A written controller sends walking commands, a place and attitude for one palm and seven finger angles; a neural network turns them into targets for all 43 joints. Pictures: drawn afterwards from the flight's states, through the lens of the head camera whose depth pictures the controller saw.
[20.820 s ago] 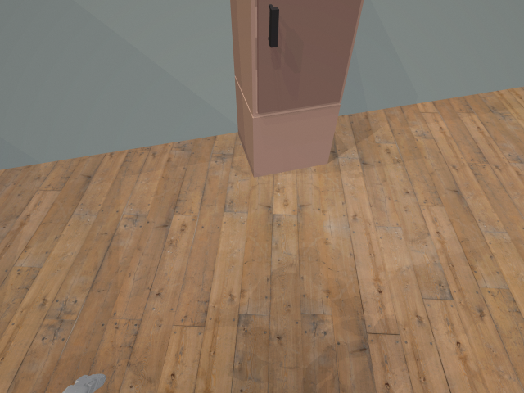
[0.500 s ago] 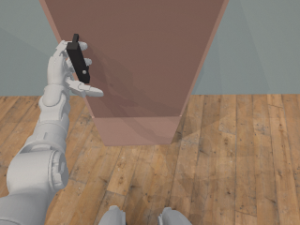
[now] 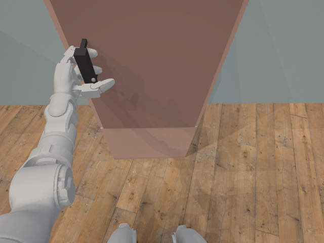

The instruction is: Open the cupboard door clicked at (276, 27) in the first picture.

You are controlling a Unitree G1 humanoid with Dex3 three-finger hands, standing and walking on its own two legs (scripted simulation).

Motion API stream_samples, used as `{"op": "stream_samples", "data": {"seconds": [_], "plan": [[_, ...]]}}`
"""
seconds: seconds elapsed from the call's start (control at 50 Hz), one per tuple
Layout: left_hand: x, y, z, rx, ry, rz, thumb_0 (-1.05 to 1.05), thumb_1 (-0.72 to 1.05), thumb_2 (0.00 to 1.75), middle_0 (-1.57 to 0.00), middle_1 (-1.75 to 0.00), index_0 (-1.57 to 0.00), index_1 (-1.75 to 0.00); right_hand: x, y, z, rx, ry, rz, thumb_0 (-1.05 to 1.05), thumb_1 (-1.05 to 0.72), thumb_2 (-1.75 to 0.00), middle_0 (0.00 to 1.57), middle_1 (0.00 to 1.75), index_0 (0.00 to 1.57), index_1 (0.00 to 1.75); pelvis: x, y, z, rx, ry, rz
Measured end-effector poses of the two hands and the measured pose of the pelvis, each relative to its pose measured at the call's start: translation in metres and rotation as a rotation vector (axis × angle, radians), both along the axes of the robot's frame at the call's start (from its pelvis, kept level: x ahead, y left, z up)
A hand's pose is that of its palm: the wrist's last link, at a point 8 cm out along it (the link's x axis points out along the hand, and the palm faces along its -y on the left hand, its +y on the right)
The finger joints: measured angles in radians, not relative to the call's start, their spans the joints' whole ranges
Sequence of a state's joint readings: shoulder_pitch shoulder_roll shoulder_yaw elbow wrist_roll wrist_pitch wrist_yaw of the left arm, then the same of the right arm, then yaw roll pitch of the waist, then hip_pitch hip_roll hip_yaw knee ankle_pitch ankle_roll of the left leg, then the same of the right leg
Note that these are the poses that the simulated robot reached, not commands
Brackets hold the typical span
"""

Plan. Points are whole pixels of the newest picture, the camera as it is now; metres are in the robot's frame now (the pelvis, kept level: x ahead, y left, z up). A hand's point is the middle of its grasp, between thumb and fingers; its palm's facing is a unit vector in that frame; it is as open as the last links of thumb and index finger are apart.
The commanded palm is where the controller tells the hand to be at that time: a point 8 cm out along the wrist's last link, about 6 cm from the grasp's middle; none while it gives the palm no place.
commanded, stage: close the thumb around the handle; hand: left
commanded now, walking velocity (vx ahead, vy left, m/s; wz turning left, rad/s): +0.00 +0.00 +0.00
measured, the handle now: (89, 66) +0.55 +0.15 +0.09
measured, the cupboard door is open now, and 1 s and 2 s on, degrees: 0 23 39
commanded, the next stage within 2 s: pull the door open along its arc in 0.32 s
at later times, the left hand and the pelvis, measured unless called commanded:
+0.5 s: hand (93, 80) +0.49 +0.13 +0.10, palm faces -0.04 -1.00 -0.01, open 6.1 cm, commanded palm +0.46 +0.19 +0.09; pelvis +0.00 +0.00 +0.00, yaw +0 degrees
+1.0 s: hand (108, 126) +0.36 +0.09 +0.10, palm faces +0.11 -0.99 +0.12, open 6.7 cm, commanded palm +0.29 +0.15 +0.09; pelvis +0.02 +0.00 +0.02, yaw +0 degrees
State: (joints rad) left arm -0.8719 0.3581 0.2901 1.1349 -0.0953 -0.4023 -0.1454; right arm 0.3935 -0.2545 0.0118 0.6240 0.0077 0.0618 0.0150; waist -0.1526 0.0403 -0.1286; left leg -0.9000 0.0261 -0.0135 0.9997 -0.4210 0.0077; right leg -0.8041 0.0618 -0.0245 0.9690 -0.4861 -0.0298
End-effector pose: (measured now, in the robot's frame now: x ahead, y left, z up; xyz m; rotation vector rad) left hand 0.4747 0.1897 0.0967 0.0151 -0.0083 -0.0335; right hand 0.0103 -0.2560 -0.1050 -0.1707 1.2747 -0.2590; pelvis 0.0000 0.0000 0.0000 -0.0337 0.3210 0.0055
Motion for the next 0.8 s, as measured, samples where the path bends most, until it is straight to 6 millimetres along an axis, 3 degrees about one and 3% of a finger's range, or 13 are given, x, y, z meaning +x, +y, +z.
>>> {"op": "stream_samples", "data": {"seconds": [0.22, 0.6, 0.7, 0.8], "plan": [[-0.003, -0.001, 0.0, -0.008, -0.011, 0.001, 0.01, 0.66, 0.8, -0.38, -1.33, -0.38, -1.32, -0.001, 0.001, 0.0, -0.002, 0.004, 0.004, 0.0, -0.9, -0.9, 0.2, 0.3, 0.2, 0.3, 0.0, 0.002, 0.0, -0.002, -0.003, 0.004], [-0.007, -0.002, 0.0, -0.008, -0.009, 0.0, 0.01, 0.68, 0.78, -0.36, -1.35, -0.34, -1.35, -0.003, 0.001, 0.002, -0.004, -0.007, -0.004, 0.0, -0.9, -0.9, 0.2, 0.3, 0.2, 0.3, -0.003, 0.003, 0.001, 0.0, -0.006, -0.005], [-0.02, -0.003, -0.001, -0.018, -0.016, -0.005, 0.01, 0.68, 0.74, -0.35, -1.35, -0.33, -1.35, 0.005, 0.003, 0.005, 0.016, -0.031, -0.014, 0.0, -0.9, -0.9, 0.2, 0.3, 0.2, 0.3, 0.003, 0.003, 0.005, 0.006, -0.021, -0.018], [-0.048, -0.007, -0.002, -0.019, -0.032, -0.023, 0.01, 0.67, 0.72, -0.34, -1.35, -0.31, -1.33, 0.027, 0.006, 0.011, 0.04, -0.098, -0.007, 0.01, -0.9, -0.9, 0.2, 0.3, 0.2, 0.3, 0.01, 0.003, 0.012, 0.012, -0.046, -0.026]]}}
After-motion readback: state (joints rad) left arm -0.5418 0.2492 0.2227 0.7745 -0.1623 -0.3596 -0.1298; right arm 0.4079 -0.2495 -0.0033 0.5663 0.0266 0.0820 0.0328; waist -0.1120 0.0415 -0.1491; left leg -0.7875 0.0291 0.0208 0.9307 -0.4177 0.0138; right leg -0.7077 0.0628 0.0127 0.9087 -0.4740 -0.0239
